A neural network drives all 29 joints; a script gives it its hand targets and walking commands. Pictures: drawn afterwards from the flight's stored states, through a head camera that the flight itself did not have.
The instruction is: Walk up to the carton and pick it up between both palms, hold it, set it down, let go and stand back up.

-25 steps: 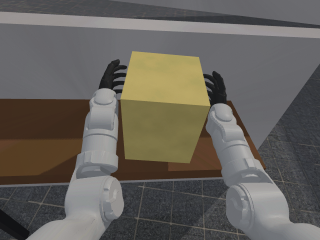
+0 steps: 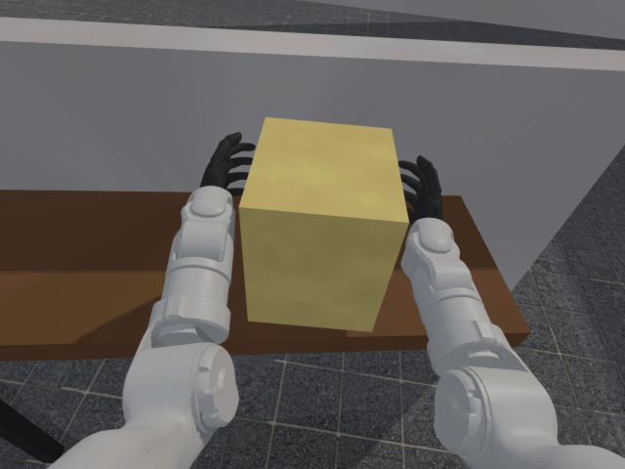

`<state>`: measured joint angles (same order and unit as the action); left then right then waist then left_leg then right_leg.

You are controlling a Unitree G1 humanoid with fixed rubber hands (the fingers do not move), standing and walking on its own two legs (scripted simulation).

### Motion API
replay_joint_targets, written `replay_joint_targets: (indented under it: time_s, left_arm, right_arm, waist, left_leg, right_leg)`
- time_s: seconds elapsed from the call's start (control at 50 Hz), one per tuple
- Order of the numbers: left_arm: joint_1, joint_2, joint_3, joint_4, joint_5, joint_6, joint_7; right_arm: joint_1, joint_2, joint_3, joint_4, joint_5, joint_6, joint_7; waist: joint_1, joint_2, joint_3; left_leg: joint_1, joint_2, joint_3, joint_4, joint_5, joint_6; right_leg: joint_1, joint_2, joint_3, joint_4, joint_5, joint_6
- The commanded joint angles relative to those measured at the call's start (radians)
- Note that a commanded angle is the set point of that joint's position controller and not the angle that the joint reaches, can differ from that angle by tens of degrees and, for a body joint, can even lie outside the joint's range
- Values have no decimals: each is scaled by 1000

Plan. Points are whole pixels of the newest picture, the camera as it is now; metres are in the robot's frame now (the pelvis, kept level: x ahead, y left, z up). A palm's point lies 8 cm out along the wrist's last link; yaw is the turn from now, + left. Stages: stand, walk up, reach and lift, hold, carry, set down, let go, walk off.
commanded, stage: set down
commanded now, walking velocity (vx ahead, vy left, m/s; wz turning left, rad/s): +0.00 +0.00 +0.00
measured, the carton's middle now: (319, 225) +0.42 -0.01 +0.09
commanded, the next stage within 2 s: none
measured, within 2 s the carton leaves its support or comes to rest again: rests again in 0.36 s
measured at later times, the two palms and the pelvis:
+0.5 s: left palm (225, 203) +0.42 +0.12 +0.12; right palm (422, 232) +0.38 -0.15 +0.11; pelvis +0.00 +0.00 +0.00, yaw -1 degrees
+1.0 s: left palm (223, 210) +0.42 +0.12 +0.12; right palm (421, 238) +0.37 -0.15 +0.11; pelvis +0.00 +0.00 +0.00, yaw +0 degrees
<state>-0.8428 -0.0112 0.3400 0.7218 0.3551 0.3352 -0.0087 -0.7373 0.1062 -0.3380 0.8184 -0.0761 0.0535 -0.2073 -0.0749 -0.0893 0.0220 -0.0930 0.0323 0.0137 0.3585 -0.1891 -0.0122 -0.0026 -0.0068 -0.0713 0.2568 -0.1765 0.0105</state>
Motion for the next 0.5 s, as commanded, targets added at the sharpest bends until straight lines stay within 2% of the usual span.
replay_joint_targets:
  time_s: [0.0,0.02,0.04,0.06,0.08,0.1,0.12,0.14,0.16,0.18,0.2,0.22,0.26,0.32,0.34,0.36,0.38,0.4,0.42,0.46,0.48]
  left_arm:
    - [-579,-579,-271,13,-66,-46,-159]
    - [-563,-589,-267,22,-58,-49,-157]
    - [-648,-601,-286,-23,-76,-71,-152]
    - [-602,-584,-254,24,-63,-69,-152]
    - [-654,-590,-281,-9,-83,-93,-151]
    - [-650,-599,-297,-18,-90,-106,-143]
    - [-636,-610,-283,-7,-76,-109,-137]
    - [-635,-582,-249,29,-61,-118,-137]
    - [-605,-568,-228,73,-50,-113,-145]
    - [-588,-581,-236,49,-49,-109,-146]
    - [-586,-574,-232,48,-51,-119,-149]
    - [-586,-585,-244,63,-64,-121,-150]
    - [-605,-580,-237,42,-56,-135,-153]
    - [-563,-575,-205,75,-44,-144,-160]
    - [-573,-587,-233,60,-58,-151,-159]
    - [-594,-551,-195,82,-40,-158,-160]
    - [-591,-558,-212,71,-44,-163,-161]
    - [-546,-545,-194,96,-28,-156,-165]
    - [-535,-567,-207,89,-28,-152,-164]
    - [-521,-567,-193,96,-19,-151,-164]
    - [-500,-562,-183,97,-19,-157,-165]
  right_arm:
    - [-836,435,261,-184,-26,-87,150]
    - [-850,422,242,-188,-36,-95,156]
    - [-821,455,233,-153,-45,-98,157]
    - [-830,440,232,-154,-44,-101,162]
    - [-856,482,243,-185,-45,-111,163]
    - [-842,479,250,-183,-57,-118,167]
    - [-856,477,247,-181,-55,-125,169]
    - [-842,487,241,-156,-61,-119,170]
    - [-818,471,221,-136,-84,-117,171]
    - [-806,464,206,-128,-87,-114,172]
    - [-809,465,211,-157,-96,-125,174]
    - [-825,458,197,-159,-115,-128,173]
    - [-765,488,186,-111,-134,-129,174]
    - [-776,506,221,-139,-124,-145,176]
    - [-817,520,251,-202,-117,-163,170]
    - [-788,521,234,-170,-131,-148,170]
    - [-782,531,236,-159,-130,-151,169]
    - [-775,528,251,-165,-127,-152,169]
    - [-758,511,229,-157,-133,-159,169]
    - [-778,503,237,-173,-127,-163,176]
    - [-724,501,228,-149,-142,-164,178]
  waist:
    - [-14,138,-462]
    - [-10,143,-473]
    - [-21,166,-478]
    - [-1,162,-467]
    - [-3,146,-553]
    - [-13,157,-585]
    - [9,173,-584]
    - [24,159,-565]
    - [19,148,-526]
    - [0,155,-537]
    - [15,149,-535]
    - [-5,144,-542]
    - [-20,136,-517]
    - [9,99,-565]
    - [10,100,-611]
    - [17,101,-584]
    - [9,117,-615]
    - [30,101,-557]
    - [4,118,-562]
    - [31,132,-534]
    - [17,104,-524]
  left_leg:
    - [185,-52,59,-24,352,-51]
    - [194,-46,55,-22,374,-55]
    - [209,-50,58,-14,398,-64]
    - [195,-50,56,-18,385,-56]
    - [200,-51,63,-3,422,-53]
    - [204,-50,61,-4,438,-58]
    - [206,-49,65,4,456,-64]
    - [191,-49,69,-6,432,-55]
    - [164,-49,73,-18,390,-47]
    - [187,-46,68,-18,410,-50]
    - [178,-49,76,-12,409,-51]
    - [193,-42,65,-14,400,-48]
    - [194,-47,74,-18,405,-50]
    - [148,-52,78,-14,416,-37]
    - [133,-55,82,-9,419,-33]
    - [109,-58,86,-14,398,-28]
    - [101,-59,85,-22,383,-30]
    - [65,-62,85,-27,362,-22]
    - [87,-52,82,-25,389,-35]
    - [109,-45,83,-29,396,-37]
    - [140,-47,88,-18,414,-36]
  right_leg:
    - [65,56,-50,3,316,35]
    - [48,61,-53,0,304,28]
    - [33,57,-55,5,323,29]
    - [31,53,-50,-2,306,30]
    - [46,54,-43,14,370,35]
    - [46,57,-48,21,395,33]
    - [34,59,-51,25,383,28]
    - [45,50,-44,20,372,30]
    - [60,44,-42,19,371,36]
    - [44,55,-54,24,379,33]
    - [81,49,-45,24,402,35]
    - [46,49,-47,19,386,34]
    - [56,45,-52,21,409,40]
    - [105,36,-43,43,496,52]
    - [126,37,-36,50,537,51]
    - [126,34,-31,59,532,54]
    - [141,29,-30,63,541,53]
    - [161,24,-22,67,551,63]
    - [145,32,-38,71,551,58]
    - [119,40,-42,56,483,53]
    - [106,39,-46,46,494,49]
